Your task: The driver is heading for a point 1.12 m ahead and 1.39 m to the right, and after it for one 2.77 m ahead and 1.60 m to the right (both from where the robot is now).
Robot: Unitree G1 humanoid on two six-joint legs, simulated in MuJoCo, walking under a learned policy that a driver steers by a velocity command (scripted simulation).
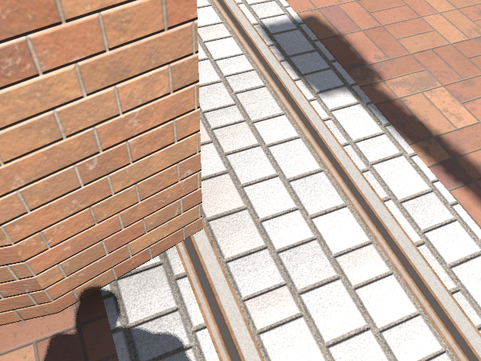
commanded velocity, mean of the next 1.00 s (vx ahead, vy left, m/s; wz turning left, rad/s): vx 0.02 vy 0.00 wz -0.55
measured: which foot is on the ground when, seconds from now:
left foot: down 0.00-0.22, up 0.24-0.64, down 0.66-1.00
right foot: up 0.00-0.20, down 0.22-0.68, up 0.70-1.00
